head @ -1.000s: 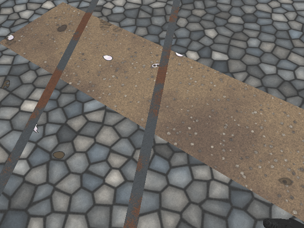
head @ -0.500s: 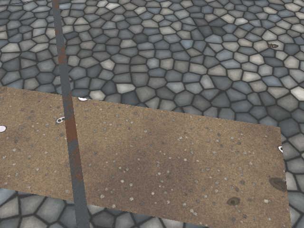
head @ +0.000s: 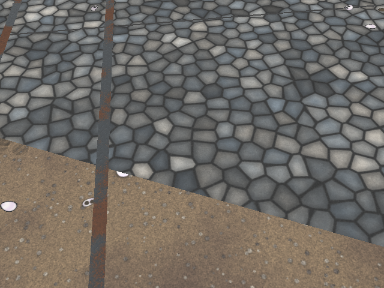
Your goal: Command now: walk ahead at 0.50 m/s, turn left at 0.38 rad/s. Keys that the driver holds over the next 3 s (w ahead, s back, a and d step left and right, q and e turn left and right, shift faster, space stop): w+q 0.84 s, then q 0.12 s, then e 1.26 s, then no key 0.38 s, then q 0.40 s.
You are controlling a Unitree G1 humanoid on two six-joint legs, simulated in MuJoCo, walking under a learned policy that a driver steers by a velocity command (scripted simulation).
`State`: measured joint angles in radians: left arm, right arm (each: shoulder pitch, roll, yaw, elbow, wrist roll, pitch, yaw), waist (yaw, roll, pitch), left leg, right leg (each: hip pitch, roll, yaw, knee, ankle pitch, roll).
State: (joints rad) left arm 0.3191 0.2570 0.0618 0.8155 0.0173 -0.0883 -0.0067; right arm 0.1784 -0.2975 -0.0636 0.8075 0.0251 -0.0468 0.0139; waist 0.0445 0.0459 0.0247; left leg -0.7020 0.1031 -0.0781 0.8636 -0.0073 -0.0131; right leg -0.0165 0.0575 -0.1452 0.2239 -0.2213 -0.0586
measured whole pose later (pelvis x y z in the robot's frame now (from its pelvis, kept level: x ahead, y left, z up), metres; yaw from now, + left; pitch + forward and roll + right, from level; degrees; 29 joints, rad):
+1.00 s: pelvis +0.54 +0.10 +0.00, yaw +35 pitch +1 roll -2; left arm 0.29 0.28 0.07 0.82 0.00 -0.07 0.01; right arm 0.15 -0.31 -0.08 0.62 0.01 -0.01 0.01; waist 0.06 0.04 0.06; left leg -0.67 0.08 -0.04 0.88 -0.16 -0.03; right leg -0.10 0.01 -0.13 0.30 -0.22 -0.02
